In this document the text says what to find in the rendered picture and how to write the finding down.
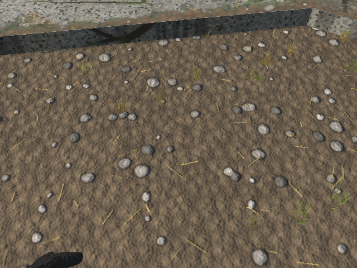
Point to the robot left hand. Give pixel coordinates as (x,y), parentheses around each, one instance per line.
(58,260)

